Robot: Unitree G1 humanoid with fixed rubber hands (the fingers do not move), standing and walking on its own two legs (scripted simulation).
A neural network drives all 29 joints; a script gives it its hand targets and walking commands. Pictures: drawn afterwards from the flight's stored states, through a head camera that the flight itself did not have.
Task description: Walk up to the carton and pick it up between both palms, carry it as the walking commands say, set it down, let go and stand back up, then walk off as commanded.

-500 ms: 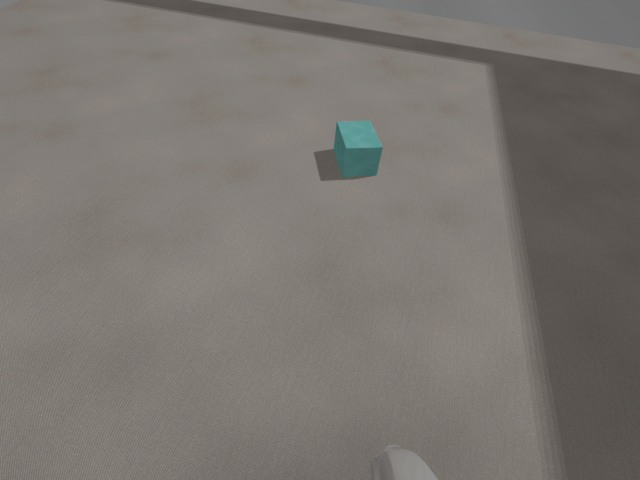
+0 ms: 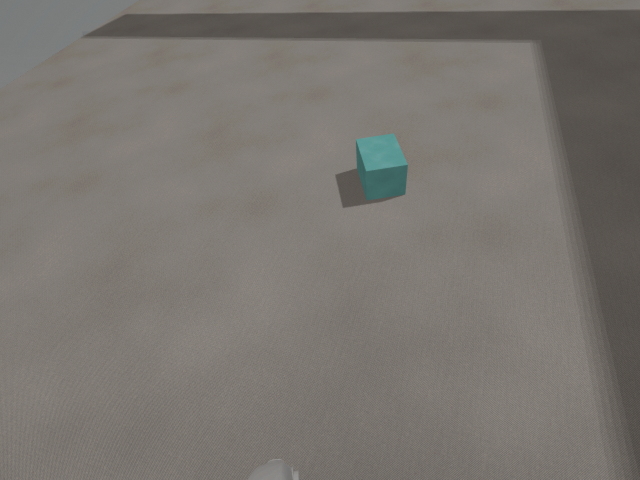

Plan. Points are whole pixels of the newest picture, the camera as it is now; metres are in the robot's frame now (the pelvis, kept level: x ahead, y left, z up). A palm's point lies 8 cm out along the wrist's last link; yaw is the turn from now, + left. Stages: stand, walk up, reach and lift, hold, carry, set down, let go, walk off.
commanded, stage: walk up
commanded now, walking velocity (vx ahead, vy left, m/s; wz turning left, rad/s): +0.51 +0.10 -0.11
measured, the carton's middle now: (380, 166) +1.54 -0.14 -0.70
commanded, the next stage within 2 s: none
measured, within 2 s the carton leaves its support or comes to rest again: neither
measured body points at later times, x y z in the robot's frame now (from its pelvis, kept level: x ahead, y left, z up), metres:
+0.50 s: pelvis +0.25 +0.05 +0.00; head +0.27 +0.09 +0.45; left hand +0.32 +0.30 -0.16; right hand +0.21 -0.21 -0.13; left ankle +0.25 +0.16 -0.75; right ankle +0.27 -0.13 -0.66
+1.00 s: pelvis +0.48 -0.04 +0.00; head +0.50 -0.08 +0.45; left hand +0.47 +0.22 -0.13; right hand +0.56 -0.29 -0.16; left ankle +0.50 +0.12 -0.66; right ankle +0.47 -0.15 -0.75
